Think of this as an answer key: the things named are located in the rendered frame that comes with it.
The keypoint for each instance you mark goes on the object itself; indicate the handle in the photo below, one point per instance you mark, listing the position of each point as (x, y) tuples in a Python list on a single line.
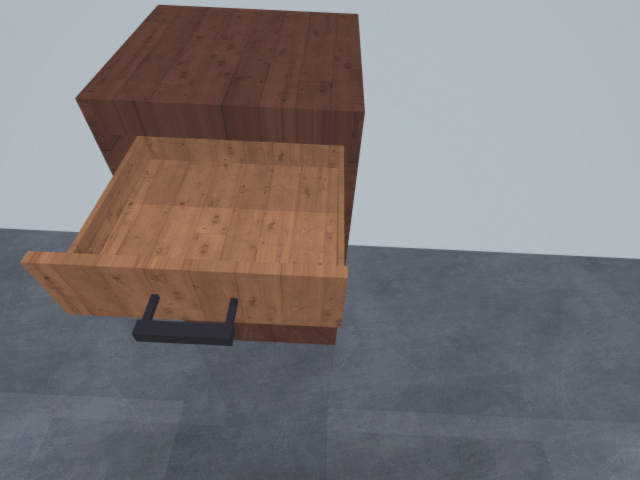
[(148, 330)]

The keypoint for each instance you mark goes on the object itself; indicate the cabinet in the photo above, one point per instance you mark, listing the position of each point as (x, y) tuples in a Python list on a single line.
[(240, 75)]

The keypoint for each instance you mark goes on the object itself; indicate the drawer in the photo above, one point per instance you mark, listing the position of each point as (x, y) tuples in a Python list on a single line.
[(200, 221)]

